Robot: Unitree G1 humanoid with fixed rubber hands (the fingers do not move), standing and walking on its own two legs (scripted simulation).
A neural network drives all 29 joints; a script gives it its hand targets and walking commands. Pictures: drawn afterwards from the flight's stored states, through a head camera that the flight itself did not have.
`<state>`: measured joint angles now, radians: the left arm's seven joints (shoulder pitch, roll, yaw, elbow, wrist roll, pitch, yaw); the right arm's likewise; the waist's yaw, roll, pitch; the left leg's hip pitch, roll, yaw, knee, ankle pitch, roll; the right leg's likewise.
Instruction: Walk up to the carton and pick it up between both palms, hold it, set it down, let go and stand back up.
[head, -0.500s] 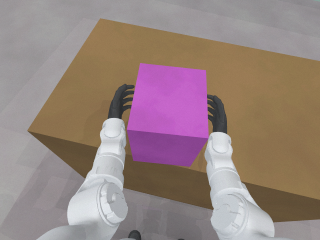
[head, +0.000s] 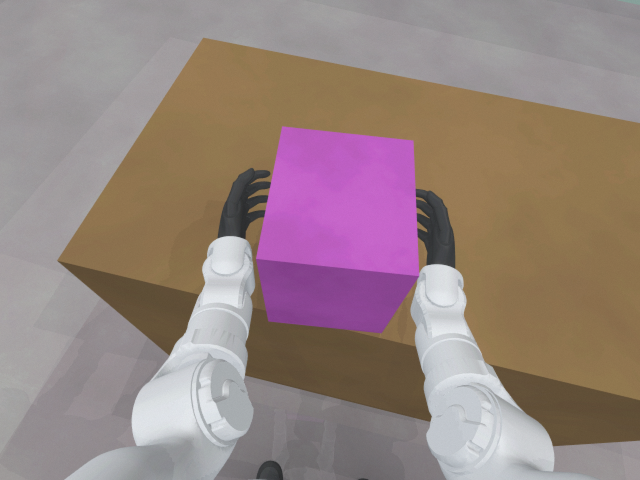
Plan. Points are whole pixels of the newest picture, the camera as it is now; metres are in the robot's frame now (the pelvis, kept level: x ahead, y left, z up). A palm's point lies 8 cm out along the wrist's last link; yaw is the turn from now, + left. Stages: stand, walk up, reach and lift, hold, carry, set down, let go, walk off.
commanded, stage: reach and lift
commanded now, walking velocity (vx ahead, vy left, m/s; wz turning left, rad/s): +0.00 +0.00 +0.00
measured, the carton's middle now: (335, 237) +0.43 +0.04 -0.02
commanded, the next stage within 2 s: none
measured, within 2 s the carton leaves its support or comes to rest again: leaves its support in 1.04 s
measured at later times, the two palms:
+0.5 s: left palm (231, 236) +0.39 +0.17 +0.02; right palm (437, 255) +0.39 -0.09 +0.02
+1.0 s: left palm (227, 241) +0.38 +0.18 +0.02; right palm (433, 258) +0.38 -0.09 +0.02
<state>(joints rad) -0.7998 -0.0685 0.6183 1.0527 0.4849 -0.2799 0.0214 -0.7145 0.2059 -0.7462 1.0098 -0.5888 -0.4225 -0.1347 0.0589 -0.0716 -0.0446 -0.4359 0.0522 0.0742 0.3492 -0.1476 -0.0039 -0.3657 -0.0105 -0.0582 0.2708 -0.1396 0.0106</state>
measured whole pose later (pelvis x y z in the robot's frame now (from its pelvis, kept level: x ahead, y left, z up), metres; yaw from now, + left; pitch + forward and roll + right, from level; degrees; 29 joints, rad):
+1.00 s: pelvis -0.01 +0.00 -0.01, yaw +0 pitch +18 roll -2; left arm -0.83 0.05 0.30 1.35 0.09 -0.42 0.12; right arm -0.75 0.07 -0.37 1.26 -0.28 -0.47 -0.23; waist 0.05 -0.03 -0.19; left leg -0.60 0.07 0.06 0.46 -0.17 0.00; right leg -0.51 0.00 -0.08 0.36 -0.16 0.01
